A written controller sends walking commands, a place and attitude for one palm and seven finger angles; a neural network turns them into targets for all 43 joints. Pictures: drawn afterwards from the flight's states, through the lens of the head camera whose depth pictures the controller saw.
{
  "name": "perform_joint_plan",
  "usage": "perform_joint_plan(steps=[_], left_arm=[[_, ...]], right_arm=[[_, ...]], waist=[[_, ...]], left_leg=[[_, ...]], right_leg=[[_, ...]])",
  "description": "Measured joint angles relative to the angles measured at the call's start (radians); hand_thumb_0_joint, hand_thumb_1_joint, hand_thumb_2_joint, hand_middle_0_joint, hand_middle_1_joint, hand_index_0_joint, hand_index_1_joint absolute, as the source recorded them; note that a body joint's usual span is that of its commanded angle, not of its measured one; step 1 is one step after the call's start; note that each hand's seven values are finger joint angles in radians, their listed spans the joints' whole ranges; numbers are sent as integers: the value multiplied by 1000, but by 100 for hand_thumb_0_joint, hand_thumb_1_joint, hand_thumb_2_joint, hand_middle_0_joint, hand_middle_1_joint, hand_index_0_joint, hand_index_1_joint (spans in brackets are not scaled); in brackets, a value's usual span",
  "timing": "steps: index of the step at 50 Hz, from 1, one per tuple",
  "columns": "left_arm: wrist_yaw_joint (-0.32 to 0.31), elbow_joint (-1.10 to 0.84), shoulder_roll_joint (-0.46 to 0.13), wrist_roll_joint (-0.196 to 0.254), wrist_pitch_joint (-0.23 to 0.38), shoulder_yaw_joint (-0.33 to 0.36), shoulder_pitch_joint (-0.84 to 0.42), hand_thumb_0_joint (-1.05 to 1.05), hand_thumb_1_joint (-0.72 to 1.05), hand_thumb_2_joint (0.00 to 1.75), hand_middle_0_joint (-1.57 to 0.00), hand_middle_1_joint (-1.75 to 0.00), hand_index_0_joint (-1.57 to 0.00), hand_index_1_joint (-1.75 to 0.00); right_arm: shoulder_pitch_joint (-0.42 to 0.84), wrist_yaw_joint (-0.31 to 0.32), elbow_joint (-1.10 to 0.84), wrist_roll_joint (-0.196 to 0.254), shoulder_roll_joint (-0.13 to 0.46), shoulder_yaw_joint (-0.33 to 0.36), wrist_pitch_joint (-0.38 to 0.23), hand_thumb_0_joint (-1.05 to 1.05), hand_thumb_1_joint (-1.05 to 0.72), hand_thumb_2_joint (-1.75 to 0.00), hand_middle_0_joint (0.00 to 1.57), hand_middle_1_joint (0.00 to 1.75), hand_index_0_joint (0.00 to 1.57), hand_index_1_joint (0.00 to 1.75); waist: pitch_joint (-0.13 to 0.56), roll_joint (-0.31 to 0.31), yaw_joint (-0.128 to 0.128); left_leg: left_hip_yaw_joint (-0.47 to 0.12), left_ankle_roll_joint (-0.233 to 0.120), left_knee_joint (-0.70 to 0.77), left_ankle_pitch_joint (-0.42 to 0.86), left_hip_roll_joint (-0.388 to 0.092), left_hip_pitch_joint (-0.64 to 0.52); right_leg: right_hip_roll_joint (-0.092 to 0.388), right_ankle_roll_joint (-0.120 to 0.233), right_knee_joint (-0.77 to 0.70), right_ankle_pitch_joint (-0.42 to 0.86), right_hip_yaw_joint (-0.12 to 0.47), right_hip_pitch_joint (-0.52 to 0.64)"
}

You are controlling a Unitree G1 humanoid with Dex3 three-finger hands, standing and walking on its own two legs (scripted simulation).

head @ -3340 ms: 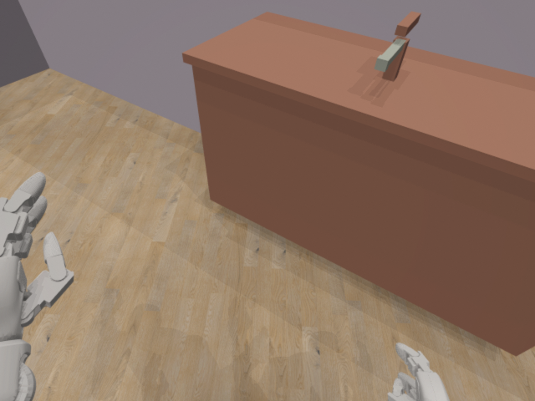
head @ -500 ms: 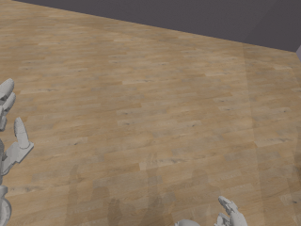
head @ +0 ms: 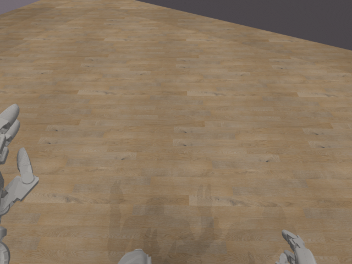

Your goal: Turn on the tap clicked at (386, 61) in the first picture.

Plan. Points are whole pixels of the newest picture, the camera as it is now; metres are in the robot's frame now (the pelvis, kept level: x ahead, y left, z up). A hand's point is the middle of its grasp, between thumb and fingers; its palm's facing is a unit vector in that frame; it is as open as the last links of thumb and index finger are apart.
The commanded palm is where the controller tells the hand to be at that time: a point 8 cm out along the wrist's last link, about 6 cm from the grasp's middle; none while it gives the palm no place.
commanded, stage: walk around to get in front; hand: left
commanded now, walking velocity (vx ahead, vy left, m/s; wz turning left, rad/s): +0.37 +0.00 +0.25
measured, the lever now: out of the picture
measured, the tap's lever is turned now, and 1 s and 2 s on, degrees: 0 0 0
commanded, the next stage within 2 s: turn to face it in 1.12 s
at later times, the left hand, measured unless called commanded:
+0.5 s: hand (60, 125) +0.32 +0.24 +0.17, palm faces +0.53 -0.70 -0.47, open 7.4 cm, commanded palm +0.27 +0.27 +0.17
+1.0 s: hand (71, 76) +0.46 +0.27 +0.18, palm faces +0.55 -0.72 -0.42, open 7.4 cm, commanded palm +0.39 +0.31 +0.17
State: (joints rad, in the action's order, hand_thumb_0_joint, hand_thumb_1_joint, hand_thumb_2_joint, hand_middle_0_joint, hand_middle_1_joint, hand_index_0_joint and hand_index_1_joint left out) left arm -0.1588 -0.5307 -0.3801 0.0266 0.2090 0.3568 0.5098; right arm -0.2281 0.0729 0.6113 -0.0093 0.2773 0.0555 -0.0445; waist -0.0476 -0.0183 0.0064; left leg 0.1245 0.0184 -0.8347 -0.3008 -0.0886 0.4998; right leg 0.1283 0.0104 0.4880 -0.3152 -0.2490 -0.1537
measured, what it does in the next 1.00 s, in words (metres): walks ahead: left foot, then right foot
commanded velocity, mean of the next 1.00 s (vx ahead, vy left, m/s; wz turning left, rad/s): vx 0.37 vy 0.00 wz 0.20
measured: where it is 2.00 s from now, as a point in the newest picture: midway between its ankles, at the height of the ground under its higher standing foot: (185, 219)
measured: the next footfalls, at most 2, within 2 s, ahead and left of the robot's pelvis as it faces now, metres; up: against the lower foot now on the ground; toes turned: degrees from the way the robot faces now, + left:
left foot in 0.12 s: +0.15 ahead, +0.14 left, +0.00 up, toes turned +11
right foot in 0.46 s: +0.22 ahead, -0.13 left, +0.00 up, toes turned -5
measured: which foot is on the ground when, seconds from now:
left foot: up 0.00-0.10, down 0.12-0.44, up 0.46-0.78, down 0.80-1.00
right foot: down 0.00-0.12, up 0.14-0.44, down 0.46-0.80, up 0.82-1.00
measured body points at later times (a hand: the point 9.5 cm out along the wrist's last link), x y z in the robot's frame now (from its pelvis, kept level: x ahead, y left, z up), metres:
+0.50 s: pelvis +0.14 -0.02 -0.02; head +0.16 -0.05 +0.43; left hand +0.29 +0.28 +0.20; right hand +0.31 -0.20 -0.14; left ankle +0.10 +0.12 -0.71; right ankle +0.18 -0.13 -0.74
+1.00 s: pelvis +0.29 +0.00 -0.01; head +0.32 +0.01 +0.44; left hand +0.43 +0.31 +0.21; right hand +0.50 -0.17 -0.10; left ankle +0.29 +0.12 -0.74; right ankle +0.31 -0.12 -0.68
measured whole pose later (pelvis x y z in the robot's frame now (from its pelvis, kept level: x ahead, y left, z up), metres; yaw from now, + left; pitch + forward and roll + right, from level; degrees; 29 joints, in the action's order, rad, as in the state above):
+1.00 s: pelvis +0.29 +0.00 -0.01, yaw +11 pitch +1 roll +0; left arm -0.16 -0.57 -0.38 0.04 0.22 0.39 0.45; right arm -0.17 0.04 0.59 0.01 0.13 0.00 -0.09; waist -0.06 0.00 -0.01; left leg 0.14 -0.01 -0.55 -0.25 -0.07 0.32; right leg 0.10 -0.04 1.06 -0.41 -0.10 -0.51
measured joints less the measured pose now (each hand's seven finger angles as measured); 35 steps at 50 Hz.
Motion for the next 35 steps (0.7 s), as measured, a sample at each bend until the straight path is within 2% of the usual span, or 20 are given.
perform_joint_plan(steps=[4,5,6,7,9,10,12,14,16,21,22,23,25,27,29,31,35], left_arm=[[-31,-39,3,2,1,18,-14,1,88,90,-21,-31,-22,-31],[-37,-49,7,3,2,22,-21,1,88,90,-21,-31,-22,-31],[-43,-54,12,3,5,26,-34,1,89,90,-21,-31,-22,-31],[-47,-41,12,3,10,29,-63,1,89,90,-21,-31,-21,-31],[-38,16,5,-2,12,25,-125,1,89,90,-21,-30,-21,-31],[-30,37,-1,-3,5,23,-143,1,89,90,-21,-30,-21,-31],[-16,39,-8,-2,-9,23,-141,1,89,90,-21,-30,-21,-31],[-6,2,-6,2,-6,21,-103,1,89,90,-21,-30,-21,-31],[2,-36,-4,4,11,19,-54,1,89,90,-21,-30,-21,-31],[10,-16,-16,3,35,30,-6,1,89,90,-21,-31,-21,-31],[9,2,-23,2,29,34,-14,1,89,90,-21,-31,-21,-31],[8,22,-27,-3,22,36,-32,1,89,90,-21,-31,-21,-31],[9,75,9,-7,4,10,-88,1,89,90,-21,-30,-21,-31],[11,115,55,-2,-9,-16,-114,1,89,90,-21,-30,-21,-31],[13,121,82,-3,-15,-33,-106,1,89,90,-21,-30,-21,-31],[13,95,83,-6,-16,-41,-82,1,89,90,-21,-30,-21,-31],[0,-5,36,-4,2,-24,-26,1,88,90,-21,-31,-22,-31]], right_arm=[[-18,4,-25,2,4,10,-5,2,-90,-90,20,30,20,30],[-19,6,-35,3,5,8,-7,2,-90,-90,20,30,20,30],[-11,8,-47,5,5,7,-11,2,-90,-90,20,30,20,30],[10,8,-45,6,-10,9,-13,2,-90,-90,20,30,20,30],[49,1,-28,9,-54,-3,-15,1,-90,-90,20,30,20,30],[63,-6,-20,12,-77,-15,-16,1,-90,-90,20,30,20,30],[75,-20,-13,15,-120,-41,-21,1,-90,-90,20,30,20,30],[69,-32,-13,15,-154,-65,-36,1,-90,-90,20,30,20,30],[50,-38,-12,11,-174,-83,-52,1,-90,-90,20,30,20,30],[-4,-29,7,6,-175,-100,-56,1,-90,-90,21,30,20,30],[-13,-24,11,6,-170,-100,-51,1,-90,-90,21,30,21,30],[-18,-21,14,8,-162,-98,-44,1,-90,-90,21,30,21,30],[-1,-19,50,8,-120,-84,-27,1,-90,-90,21,30,21,30],[18,-21,86,9,-79,-69,-12,1,-90,-90,21,30,21,30],[27,-19,94,11,-46,-54,1,2,-90,-90,21,30,21,30],[31,-13,81,11,-26,-38,6,2,-90,-90,21,30,20,30],[19,-7,19,8,-2,-5,3,2,-90,-90,20,30,20,30]], waist=[[0,-21,27],[2,-22,32],[1,-16,33],[-13,-24,27],[-29,-29,9],[-28,-27,-2],[-22,-20,-17],[-15,-7,-20],[-9,14,-14],[11,75,23],[17,79,28],[24,82,32],[17,104,41],[8,103,42],[3,90,29],[-5,65,12],[-21,12,-7]], left_leg=[[59,-14,207,19,20,-97],[71,-22,259,38,30,-135],[67,-44,285,109,33,-153],[67,-56,242,123,37,-145],[53,-62,185,67,42,-143],[43,-61,184,47,42,-147],[25,-55,209,41,38,-160],[14,-44,250,53,30,-181],[4,-35,290,60,20,-204],[-32,-4,291,20,-6,-240],[-40,-1,253,-10,-7,-232],[-43,-18,184,-63,-12,-206],[-88,-26,-65,-154,1,-123],[-100,-15,-284,-131,25,-46],[-84,-3,-379,-93,25,12],[-59,1,-332,-70,14,37],[5,-7,-28,-27,-8,1]], right_leg=[[20,-26,56,-67,-5,19],[27,-33,105,-100,1,10],[34,-35,192,-133,12,-19],[36,-34,318,-171,55,-61],[1,-29,563,-212,143,-159],[-16,-31,646,-212,165,-207],[-27,-37,712,-180,177,-292],[-21,-43,661,-123,167,-344],[-14,-48,535,-78,146,-352],[-36,-60,196,-23,86,-237],[-43,-56,132,-24,79,-197],[-47,-36,96,9,79,-178],[-45,3,159,21,62,-184],[-35,12,163,-5,53,-154],[-27,5,123,-9,41,-112],[-19,0,76,-3,30,-74],[-4,-9,26,-16,12,-18]])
